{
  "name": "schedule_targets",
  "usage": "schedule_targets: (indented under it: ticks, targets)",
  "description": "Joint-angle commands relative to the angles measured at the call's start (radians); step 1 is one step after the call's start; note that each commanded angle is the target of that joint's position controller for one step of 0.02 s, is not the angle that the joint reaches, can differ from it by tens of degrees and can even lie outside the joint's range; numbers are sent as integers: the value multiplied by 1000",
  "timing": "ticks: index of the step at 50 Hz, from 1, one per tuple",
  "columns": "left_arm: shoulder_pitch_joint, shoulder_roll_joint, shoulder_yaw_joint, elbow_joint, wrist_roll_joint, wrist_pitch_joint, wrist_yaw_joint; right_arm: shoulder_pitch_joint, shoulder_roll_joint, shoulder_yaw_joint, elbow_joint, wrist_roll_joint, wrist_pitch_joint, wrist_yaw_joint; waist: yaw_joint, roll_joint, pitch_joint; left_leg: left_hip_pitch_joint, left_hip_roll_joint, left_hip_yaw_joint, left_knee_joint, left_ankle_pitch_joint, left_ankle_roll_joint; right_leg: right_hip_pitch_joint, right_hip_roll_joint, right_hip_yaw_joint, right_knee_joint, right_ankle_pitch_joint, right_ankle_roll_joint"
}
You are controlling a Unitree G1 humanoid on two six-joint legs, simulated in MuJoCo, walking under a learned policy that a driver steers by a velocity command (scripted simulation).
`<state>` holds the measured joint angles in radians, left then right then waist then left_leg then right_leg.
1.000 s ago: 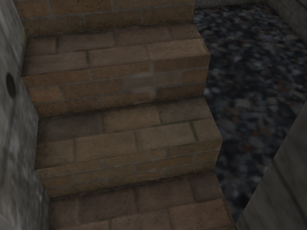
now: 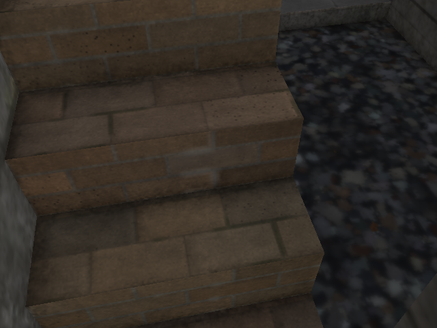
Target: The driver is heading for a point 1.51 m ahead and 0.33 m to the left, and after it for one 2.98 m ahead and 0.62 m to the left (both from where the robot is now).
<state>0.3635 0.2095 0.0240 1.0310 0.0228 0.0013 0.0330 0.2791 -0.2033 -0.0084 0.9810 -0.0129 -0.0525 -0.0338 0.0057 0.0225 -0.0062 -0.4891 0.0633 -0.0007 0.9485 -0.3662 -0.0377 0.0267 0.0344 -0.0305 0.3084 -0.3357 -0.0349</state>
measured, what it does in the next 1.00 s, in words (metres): steps on the spot: left foot, then right foot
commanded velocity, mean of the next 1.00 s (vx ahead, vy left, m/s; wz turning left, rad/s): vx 0.50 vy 0.00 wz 0.00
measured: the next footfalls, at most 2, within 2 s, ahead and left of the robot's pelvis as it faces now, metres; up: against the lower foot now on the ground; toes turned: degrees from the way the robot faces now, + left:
left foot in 0.06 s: +0.11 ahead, +0.14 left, +0.00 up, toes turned +0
right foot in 0.38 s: +0.08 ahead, -0.14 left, +0.00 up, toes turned +1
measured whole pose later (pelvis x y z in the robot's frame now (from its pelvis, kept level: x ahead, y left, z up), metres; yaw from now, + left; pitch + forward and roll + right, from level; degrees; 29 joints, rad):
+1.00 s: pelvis +0.09 -0.01 +0.01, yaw +1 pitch -1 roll +0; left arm 0.15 0.22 0.02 0.91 0.01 0.04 0.01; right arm 0.16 -0.20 0.03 1.02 -0.01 -0.09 0.05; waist 0.01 0.00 0.01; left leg -0.09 0.04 -0.01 0.30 -0.20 -0.04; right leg -0.05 -0.02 -0.02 0.30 -0.24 0.02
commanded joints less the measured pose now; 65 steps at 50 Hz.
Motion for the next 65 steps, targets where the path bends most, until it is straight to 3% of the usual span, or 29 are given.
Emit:
schedule_targets:
  ticks: [1, 2, 3, 4, 5, 6, 7, 8, 9, 10, 12, 14, 15, 16, 17, 18, 19, 20, 21, 22, 23, 24, 26, 27, 31, 52, 54, 60, 65]
  targets:
    - [-146, 189, 35, -142, -15, 5, -2, 83, 20, 19, -29, -2, 3, 14, -71, -140, 9, 204, -20, 23, -289, 109, 34, -119, -229, 84, 86, 1193, -138]
    - [-194, 171, 29, -165, -27, 15, -5, 137, 16, 18, -9, 1, -4, 20, -111, -124, -14, 248, -30, 30, -453, 254, 61, -74, -233, 97, 130, 1254, -115]
    - [-140, 145, 24, -154, -40, 27, -7, 181, 0, 15, 4, -8, -4, 18, -118, -77, -24, 279, -47, 32, -580, 424, 69, -44, -185, 95, 188, 1107, -56]
    - [-77, 118, 21, -157, -22, 26, 2, 192, -67, 8, 9, -30, -3, 23, -77, 80, -47, 344, 21, -85, -560, 830, 77, -90, -103, 63, 318, 740, 20]
    - [85, 17, 2, -118, -16, 41, 7, 205, -67, 17, 29, -46, -2, 26, 4, 325, -95, 359, 187, -267, -615, 930, 202, -104, -12, 41, 494, 43, 76]
    - [149, 30, -2, -86, -41, 43, 26, 225, -162, -27, 32, -4, -21, 16, -16, 258, -118, 367, 290, -455, -695, 561, 289, -154, -7, 75, 677, -248, 94]
    - [108, 74, 13, -94, -57, 38, 26, 213, -188, -43, 32, 12, -33, 7, -31, 158, -44, 317, 293, -485, -758, 207, 299, -259, -18, 87, 837, -295, 108]
    - [40, 86, 24, -108, -65, 31, 30, 180, -205, -60, 24, 9, -32, 0, -42, 116, 39, 287, 266, -467, -803, -51, 285, -376, -30, 86, 947, -268, 110]
    - [-9, 92, 33, -126, -62, 22, 35, 147, -180, -62, 15, 0, -34, -5, -44, 115, 120, 247, 247, -425, -834, -146, 270, -467, -51, 85, 994, -228, 107]
    - [-32, 94, 40, -132, -53, 12, 37, 140, -135, -57, 17, -3, -32, -13, -44, 113, 146, 238, 218, -377, -852, -161, 254, -500, -69, 79, 1017, -180, 101]
    - [-23, 74, 48, -116, -55, -1, 37, 146, -67, -48, 20, -2, -27, -21, -44, 107, 127, 256, 157, -258, -861, -100, 232, -467, -92, 50, 932, -133, 89]
    - [-56, -4, 23, -113, -48, 0, 37, 26, -20, -28, -18, -10, -25, -14, 11, 70, 114, 149, 65, -91, -843, 53, 187, -240, -114, 28, 577, -83, 75]
    - [-150, -35, 13, -161, -43, 15, 18, -35, 100, 20, -43, -38, -29, 4, 21, 139, 157, 97, 26, -48, -837, 137, 167, -194, -120, 36, 379, -23, 82]
    - [-157, -32, 9, -166, -37, 21, 13, -28, 69, 20, -48, -45, -32, 11, 17, 159, 122, 151, 46, -73, -811, 234, 179, -177, -107, 17, 241, 3, 81]
    - [-101, -13, 12, -150, -36, 24, 8, -19, 5, 8, -51, -33, -36, 19, 41, 142, 74, 195, 57, -87, -765, 305, 178, -122, -91, -18, 87, 64, 78]
    - [-85, 28, 16, -144, -31, 30, -3, 10, -19, 5, -45, -14, -41, 32, 44, 92, 48, 222, 42, -95, -734, 301, 152, -98, -91, -9, -7, 201, 78]
    - [-31, 102, 31, -126, -26, 38, -3, 48, -47, -5, -43, 4, -47, 45, 30, 34, 11, 194, 0, -76, -675, 207, 130, -55, -106, 20, 53, 393, 79]
    - [-14, 162, 36, -127, -44, 46, -6, 93, -41, -3, -40, 1, -56, 51, -13, -82, -14, 218, -38, -48, -645, 39, 102, -84, -166, 100, 45, 443, 51]
    - [-120, 153, 28, -145, -30, 49, -12, 156, 24, 16, -44, 5, -62, 51, -86, -267, 14, 276, -37, -47, -689, 80, 91, -190, -188, 160, -22, 175, 3]
    - [-202, 113, 24, -176, -38, 45, -17, 105, 41, 26, -48, 3, -70, 45, -64, -223, 67, 320, -14, -52, -678, 132, 73, -253, -177, 185, -77, 84, -10]
    - [-213, 90, 23, -183, -29, 38, -12, 65, 18, 13, -41, 5, -64, 45, -49, -180, 71, 307, -9, -46, -643, 187, 71, -219, -173, 166, -47, 211, -8]
    - [-198, 82, 22, -182, -21, 29, -11, 78, 4, 5, -16, 17, -64, 48, -30, -144, 22, 300, 2, -51, -637, 272, 70, -143, -159, 141, -4, 377, 7]
    - [-133, 95, 27, -166, -26, 25, -11, 77, 2, 9, -8, 15, -68, 61, -8, -68, -42, 306, 6, -45, -632, 393, 55, -35, -152, 127, 36, 591, 18]
    - [-124, 98, 27, -161, -29, 27, -11, 69, -12, 8, -7, 13, -66, 62, -6, -57, -58, 319, 9, -45, -632, 407, 47, -18, -155, 127, 43, 630, 20]
    - [-150, 102, 27, -166, -23, 33, -11, 4, -43, 10, -14, 15, -55, 68, 6, -28, -38, 350, 18, -52, -625, 485, 33, -28, -154, 118, 36, 673, 19]
    - [-227, 115, 6, -164, -16, 31, -20, -133, -78, 33, 3, 5, -49, 90, 7, -26, -17, 372, 31, -66, -676, 425, 31, -38, -156, 99, -22, 462, 46]
    - [-234, 115, 1, -161, -18, 33, -23, -131, -79, 36, 9, -5, -53, 89, 2, -31, -8, 360, 27, -65, -684, 378, 34, -43, -152, 95, -22, 434, 47]
    - [-236, 126, -7, -155, -21, 28, -21, -149, -85, 42, 9, -5, -57, 95, 1, -21, -5, 345, 26, -73, -696, 347, 42, -49, -152, 91, -36, 358, 54]
    - [-197, 140, -4, -128, -23, 28, -24, -96, -105, 35, 29, -4, -57, 105, 0, -14, -4, 358, 20, -67, -678, 404, 41, -68, -148, 78, -17, 322, 56]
